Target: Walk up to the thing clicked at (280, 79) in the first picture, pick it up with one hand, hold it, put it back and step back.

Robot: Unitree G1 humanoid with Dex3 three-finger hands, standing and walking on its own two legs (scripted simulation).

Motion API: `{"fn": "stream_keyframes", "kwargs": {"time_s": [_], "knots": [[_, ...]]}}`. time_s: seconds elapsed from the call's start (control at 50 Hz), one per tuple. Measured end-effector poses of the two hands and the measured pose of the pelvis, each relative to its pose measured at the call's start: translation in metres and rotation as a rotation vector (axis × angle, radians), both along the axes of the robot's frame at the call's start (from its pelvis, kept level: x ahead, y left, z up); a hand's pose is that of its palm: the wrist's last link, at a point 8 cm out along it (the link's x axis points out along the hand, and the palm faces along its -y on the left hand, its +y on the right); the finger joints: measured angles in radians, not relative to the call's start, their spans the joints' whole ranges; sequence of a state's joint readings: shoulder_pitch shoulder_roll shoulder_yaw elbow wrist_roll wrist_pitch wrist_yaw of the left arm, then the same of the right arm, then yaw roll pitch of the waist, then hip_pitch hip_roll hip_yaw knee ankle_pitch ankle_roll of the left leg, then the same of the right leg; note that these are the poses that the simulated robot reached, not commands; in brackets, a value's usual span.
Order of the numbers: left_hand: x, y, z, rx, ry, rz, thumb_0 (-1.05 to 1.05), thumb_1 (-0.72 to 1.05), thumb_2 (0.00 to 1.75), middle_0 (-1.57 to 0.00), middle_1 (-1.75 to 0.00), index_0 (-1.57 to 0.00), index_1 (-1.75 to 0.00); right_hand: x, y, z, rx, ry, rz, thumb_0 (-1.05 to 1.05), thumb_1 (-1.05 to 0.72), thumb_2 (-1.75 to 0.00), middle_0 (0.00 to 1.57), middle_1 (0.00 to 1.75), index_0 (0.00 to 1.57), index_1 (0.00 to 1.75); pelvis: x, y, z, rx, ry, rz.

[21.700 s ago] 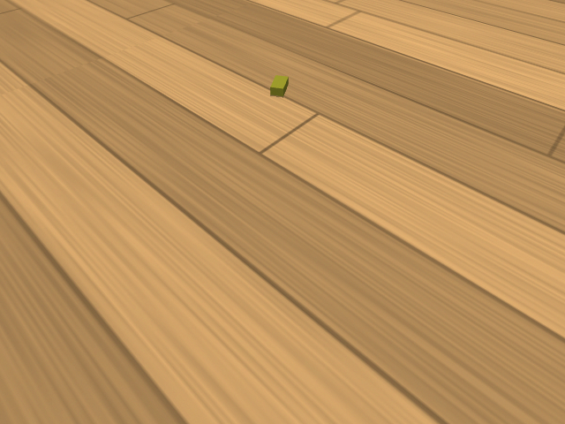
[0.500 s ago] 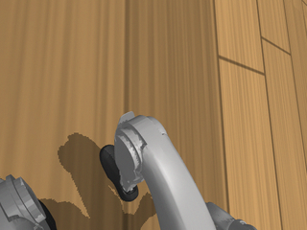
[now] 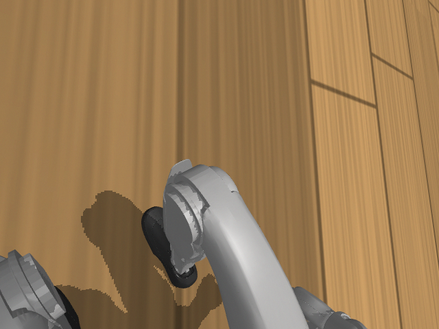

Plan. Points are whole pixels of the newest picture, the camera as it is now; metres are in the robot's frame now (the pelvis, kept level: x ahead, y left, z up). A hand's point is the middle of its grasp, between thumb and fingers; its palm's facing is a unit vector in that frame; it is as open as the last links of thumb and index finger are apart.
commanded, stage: settle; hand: left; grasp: from above
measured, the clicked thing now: out of the picture +0.48 +0.29 -0.28
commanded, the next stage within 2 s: lift in 0.90 s
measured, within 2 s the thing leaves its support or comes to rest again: leaves its support in 0.36 s
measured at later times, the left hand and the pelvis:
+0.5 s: hand out of the picture +0.48 +0.31 -0.23, palm faces -0.39 -0.13 -0.91, open 11.7 cm; pelvis +0.01 +0.00 +0.00, yaw +1 degrees
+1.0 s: hand out of the picture +0.46 +0.30 -0.15, palm faces -0.44 -0.08 -0.89, open 11.6 cm; pelvis +0.00 -0.01 +0.01, yaw +6 degrees
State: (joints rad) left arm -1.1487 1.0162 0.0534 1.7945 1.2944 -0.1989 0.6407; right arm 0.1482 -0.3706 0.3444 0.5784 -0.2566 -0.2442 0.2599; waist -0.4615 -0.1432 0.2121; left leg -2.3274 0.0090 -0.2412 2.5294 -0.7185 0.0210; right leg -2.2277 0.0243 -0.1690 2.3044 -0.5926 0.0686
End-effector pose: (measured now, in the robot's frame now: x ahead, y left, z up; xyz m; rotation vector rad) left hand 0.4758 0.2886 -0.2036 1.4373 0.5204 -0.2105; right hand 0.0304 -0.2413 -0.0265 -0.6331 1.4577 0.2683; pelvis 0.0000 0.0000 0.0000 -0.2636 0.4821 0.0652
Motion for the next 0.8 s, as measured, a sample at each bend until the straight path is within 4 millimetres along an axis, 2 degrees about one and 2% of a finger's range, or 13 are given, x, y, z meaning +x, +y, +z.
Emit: {"fn": "stream_keyframes", "kwargs": {"time_s": [0.24,0.38,0.46,0.6,0.7,0.8], "knots": [[0.002,0.002,0.001,-0.002,0.0,0.007,0.01,-0.26,0.73,-0.46,-0.85,-0.49,-0.79,0.002,-0.001,0.001,-0.002,-0.003,-0.012,0.0,-0.92,-0.9,0.2,0.3,0.2,0.3,0.0,0.0,0.002,0.002,0.009,0.001],[-0.001,0.014,0.009,0.009,-0.009,0.036,0.0,-0.24,0.7,-0.48,-0.81,-0.5,-0.76,0.0,-0.007,0.001,-0.01,0.017,-0.035,0.0,-0.92,-0.9,0.2,0.3,0.2,0.3,0.003,-0.002,0.002,0.007,0.027,0.007],[0.001,0.023,0.023,0.022,-0.036,0.04,0.0,-0.23,0.69,-0.49,-0.79,-0.51,-0.73,0.001,-0.012,-0.001,-0.011,0.025,-0.058,0.0,-0.92,-0.9,0.2,0.3,0.2,0.3,0.006,-0.003,0.004,0.012,0.045,0.012],[0.0,0.028,0.062,0.045,-0.043,0.028,0.0,-0.21,0.66,-0.49,-0.77,-0.52,-0.7,0.015,-0.02,-0.01,0.008,-0.006,-0.114,0.0,-0.92,-0.9,0.2,0.3,0.2,0.3,0.011,-0.003,0.009,0.028,0.09,0.024],[-0.006,0.022,0.084,0.054,0.001,0.015,0.0,-0.21,0.65,-0.5,-0.76,-0.53,-0.69,0.027,-0.025,-0.018,0.022,-0.054,-0.139,0.0,-0.92,-0.9,0.2,0.3,0.2,0.3,0.009,-0.004,0.013,0.046,0.097,0.034],[-0.011,0.015,0.097,0.031,0.025,0.002,-0.01,-0.21,0.64,-0.52,-0.74,-0.55,-0.66,0.035,-0.029,-0.024,0.024,-0.088,-0.145,0.0,-0.92,-0.9,0.2,0.3,0.2,0.3,0.004,-0.007,0.015,0.065,0.089,0.046]]}}
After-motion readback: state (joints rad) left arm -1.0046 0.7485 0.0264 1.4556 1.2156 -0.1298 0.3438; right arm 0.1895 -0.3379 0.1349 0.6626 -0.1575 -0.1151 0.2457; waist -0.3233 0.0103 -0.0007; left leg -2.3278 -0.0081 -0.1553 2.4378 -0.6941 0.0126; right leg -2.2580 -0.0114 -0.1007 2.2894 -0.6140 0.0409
